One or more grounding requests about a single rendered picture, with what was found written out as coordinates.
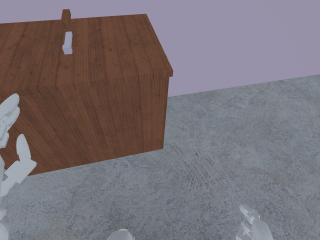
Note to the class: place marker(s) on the left robot hand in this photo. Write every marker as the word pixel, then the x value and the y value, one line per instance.
pixel 19 170

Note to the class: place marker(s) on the counter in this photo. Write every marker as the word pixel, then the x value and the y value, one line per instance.
pixel 106 100

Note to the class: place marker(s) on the tap lever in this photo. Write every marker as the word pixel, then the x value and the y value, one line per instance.
pixel 67 47

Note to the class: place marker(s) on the left robot thigh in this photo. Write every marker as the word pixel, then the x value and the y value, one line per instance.
pixel 121 235

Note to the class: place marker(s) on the right robot hand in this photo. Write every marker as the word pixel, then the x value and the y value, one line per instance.
pixel 259 229

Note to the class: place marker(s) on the robot left forearm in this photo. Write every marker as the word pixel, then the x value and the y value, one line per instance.
pixel 4 229

